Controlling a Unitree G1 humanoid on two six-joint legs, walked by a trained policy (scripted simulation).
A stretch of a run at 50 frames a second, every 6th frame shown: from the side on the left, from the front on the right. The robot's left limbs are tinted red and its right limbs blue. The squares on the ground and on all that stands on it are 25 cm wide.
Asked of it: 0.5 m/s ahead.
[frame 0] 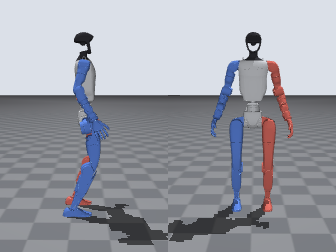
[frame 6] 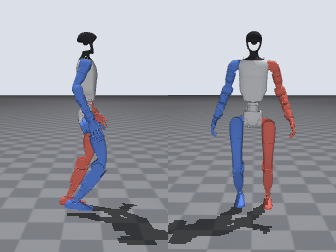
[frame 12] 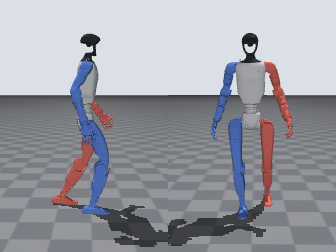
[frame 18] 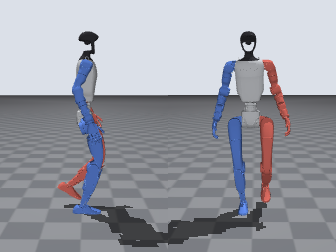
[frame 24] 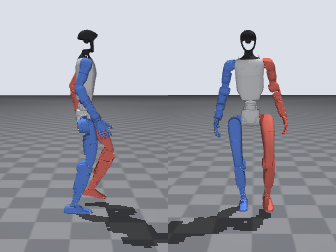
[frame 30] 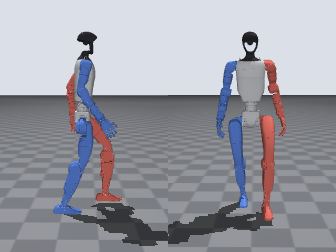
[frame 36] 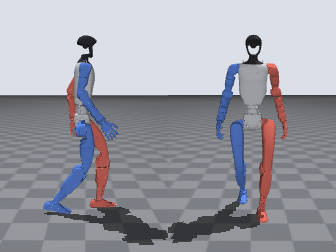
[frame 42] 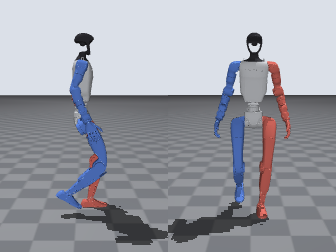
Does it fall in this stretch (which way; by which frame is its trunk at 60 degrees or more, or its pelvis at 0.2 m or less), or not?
no
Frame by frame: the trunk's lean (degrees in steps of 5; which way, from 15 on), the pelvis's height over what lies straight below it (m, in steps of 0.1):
0: 5, 0.8
6: 0, 0.8
12: 5, 0.8
18: 5, 0.8
24: 5, 0.8
30: 5, 0.8
36: 5, 0.7
42: 0, 0.8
